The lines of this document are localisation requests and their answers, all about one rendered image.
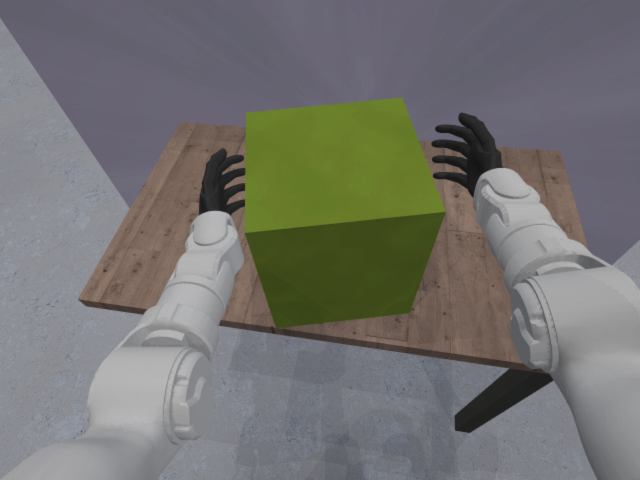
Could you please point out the robot left upper arm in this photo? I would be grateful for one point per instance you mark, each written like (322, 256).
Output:
(145, 403)

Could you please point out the carton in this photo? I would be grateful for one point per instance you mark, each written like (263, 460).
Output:
(341, 210)

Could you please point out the left robot forearm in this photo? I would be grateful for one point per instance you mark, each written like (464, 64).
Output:
(195, 298)

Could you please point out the table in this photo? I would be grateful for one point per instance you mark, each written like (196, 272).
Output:
(462, 308)

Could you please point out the robot left hand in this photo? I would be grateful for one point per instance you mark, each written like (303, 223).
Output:
(213, 196)

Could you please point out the right robot forearm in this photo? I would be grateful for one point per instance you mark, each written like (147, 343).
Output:
(521, 233)

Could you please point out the robot right upper arm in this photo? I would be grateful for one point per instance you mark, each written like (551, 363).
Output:
(583, 328)

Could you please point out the robot right hand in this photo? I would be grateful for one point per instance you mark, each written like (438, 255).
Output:
(480, 151)

